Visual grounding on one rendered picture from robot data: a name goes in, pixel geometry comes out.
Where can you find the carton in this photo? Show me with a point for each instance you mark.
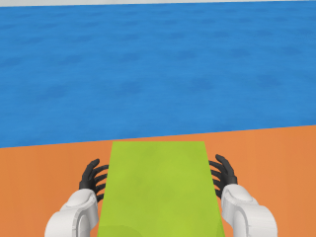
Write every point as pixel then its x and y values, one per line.
pixel 159 189

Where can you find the left robot forearm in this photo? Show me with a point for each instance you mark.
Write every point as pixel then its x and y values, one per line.
pixel 76 218

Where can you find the robot right hand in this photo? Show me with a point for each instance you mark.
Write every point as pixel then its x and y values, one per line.
pixel 226 177

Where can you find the robot left hand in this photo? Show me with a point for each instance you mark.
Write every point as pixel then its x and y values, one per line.
pixel 89 179

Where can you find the right robot forearm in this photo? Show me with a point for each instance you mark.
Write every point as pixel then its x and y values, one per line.
pixel 245 215

